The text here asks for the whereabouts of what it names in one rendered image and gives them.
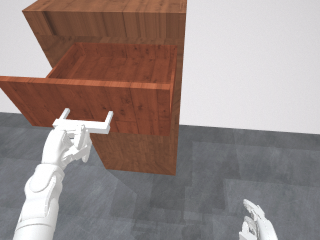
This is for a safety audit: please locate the right robot hand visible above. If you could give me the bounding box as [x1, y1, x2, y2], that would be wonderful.
[239, 199, 278, 240]

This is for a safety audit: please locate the handle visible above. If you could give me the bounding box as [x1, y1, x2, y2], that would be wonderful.
[52, 108, 114, 134]

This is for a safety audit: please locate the drawer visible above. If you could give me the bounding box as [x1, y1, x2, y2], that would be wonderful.
[0, 42, 178, 137]

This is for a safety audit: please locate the robot left forearm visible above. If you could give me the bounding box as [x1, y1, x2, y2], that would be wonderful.
[13, 163, 65, 240]

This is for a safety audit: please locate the left robot hand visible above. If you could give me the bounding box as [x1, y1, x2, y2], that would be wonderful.
[41, 122, 92, 171]

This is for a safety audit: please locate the cabinet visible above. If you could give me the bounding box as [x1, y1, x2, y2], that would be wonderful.
[22, 0, 187, 176]

